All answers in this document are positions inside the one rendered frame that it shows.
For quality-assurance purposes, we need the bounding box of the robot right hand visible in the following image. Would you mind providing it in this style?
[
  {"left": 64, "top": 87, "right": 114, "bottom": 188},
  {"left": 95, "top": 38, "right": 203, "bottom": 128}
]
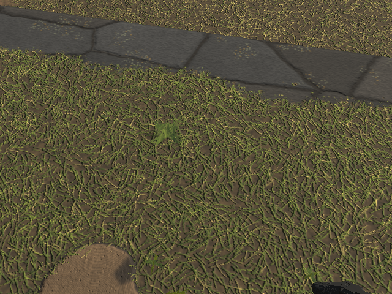
[{"left": 311, "top": 281, "right": 370, "bottom": 294}]

